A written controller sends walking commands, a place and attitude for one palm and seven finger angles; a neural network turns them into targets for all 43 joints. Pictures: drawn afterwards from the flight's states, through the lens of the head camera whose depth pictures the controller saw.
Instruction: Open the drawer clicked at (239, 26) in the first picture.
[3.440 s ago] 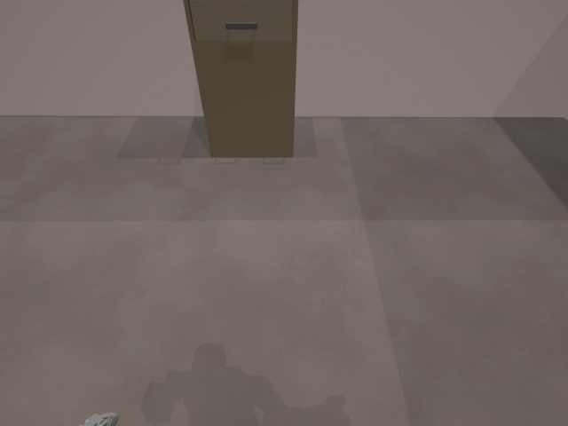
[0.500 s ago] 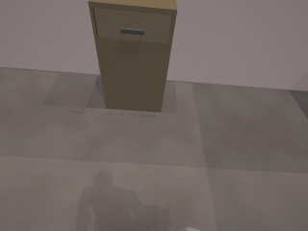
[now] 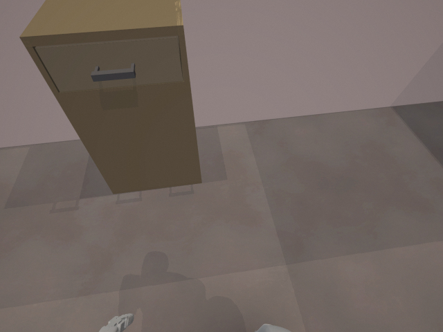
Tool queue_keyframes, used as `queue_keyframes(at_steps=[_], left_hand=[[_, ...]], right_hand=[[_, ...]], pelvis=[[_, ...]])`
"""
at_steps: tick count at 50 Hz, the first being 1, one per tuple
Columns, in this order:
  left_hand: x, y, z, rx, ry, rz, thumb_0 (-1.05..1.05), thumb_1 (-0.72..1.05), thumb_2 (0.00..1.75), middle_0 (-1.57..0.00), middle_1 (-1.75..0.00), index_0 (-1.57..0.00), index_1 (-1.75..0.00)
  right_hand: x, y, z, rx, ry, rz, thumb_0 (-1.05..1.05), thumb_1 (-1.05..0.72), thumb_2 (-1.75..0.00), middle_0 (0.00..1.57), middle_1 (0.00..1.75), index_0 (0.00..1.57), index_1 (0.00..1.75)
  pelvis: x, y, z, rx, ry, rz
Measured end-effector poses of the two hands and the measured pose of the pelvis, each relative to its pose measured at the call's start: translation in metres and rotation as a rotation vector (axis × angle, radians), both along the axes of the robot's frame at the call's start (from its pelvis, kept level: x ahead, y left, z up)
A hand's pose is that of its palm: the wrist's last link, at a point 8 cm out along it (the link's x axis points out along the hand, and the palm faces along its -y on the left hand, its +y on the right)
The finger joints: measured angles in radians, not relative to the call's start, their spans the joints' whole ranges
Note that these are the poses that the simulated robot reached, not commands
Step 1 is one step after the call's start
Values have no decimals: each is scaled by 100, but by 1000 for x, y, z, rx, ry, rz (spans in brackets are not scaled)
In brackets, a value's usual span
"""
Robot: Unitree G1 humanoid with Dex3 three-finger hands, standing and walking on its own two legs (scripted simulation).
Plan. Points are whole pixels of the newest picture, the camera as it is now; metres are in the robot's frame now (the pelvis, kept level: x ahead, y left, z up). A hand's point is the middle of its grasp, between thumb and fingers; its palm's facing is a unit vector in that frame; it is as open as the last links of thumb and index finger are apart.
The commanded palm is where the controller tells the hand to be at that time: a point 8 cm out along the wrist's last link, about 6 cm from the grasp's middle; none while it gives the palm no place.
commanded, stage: turn to face it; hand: left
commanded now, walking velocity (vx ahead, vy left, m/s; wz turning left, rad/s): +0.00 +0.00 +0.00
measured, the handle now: (114, 71) +0.87 +0.36 -0.01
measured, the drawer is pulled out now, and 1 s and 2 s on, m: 0.00 0.00 0.00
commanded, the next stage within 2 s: take the last steps up to it in 0.16 s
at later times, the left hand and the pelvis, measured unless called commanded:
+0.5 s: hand out of the picture +0.10 +0.20 -0.17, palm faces +0.13 -0.98 -0.12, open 7.4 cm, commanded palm none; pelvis +0.13 +0.04 +0.01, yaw +5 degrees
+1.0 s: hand (149, 303) +0.20 +0.16 -0.14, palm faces +0.21 -0.96 -0.19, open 7.3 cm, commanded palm none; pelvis +0.25 +0.00 +0.03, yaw +8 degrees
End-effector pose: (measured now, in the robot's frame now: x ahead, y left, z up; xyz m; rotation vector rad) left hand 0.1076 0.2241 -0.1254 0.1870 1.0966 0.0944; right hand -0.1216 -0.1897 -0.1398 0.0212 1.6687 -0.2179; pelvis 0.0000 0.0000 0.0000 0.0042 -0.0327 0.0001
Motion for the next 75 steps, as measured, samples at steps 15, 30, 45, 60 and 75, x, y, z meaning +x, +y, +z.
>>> queue_keyframes(at_steps=[15, 30, 45, 60, 75], left_hand=[[-27, 10, -9, -41, 226, 174, 0, 93, 90, -19, -30, -20, -30], [11, 34, -1, -58, 279, 204, 1, 91, 90, -19, -30, -20, -30], [95, 3, 16, 21, 158, 249, 1, 92, 90, -19, -30, -20, -30], [70, -16, -1, -143, 469, 383, 1, 91, 90, -20, -30, -20, -30], [248, 77, 0, 15, 229, 264, 1, 91, 90, -19, -30, -19, -30]], right_hand=[[281, -28, 20, -121, -429, 236, 1, -93, -90, 19, 30, 19, 30], [304, 6, 23, -98, -368, 238, 0, -93, -90, 20, 30, 20, 30], [324, -24, -1, 13, -197, 209, 1, -91, -90, 20, 30, 20, 30], [548, 19, 21, -53, -460, 404, 0, -91, -90, 19, 30, 19, 30], [583, 38, 18, -89, -444, 324, -2, -94, -90, 20, 30, 20, 30]], pelvis=[[91, 16, 14, -44, -4, 64], [147, 41, 22, -8, 8, 91], [220, 2, 19, 17, 3, 123], [309, 45, 14, -19, 22, 171], [364, 62, 16, 24, 9, 145]])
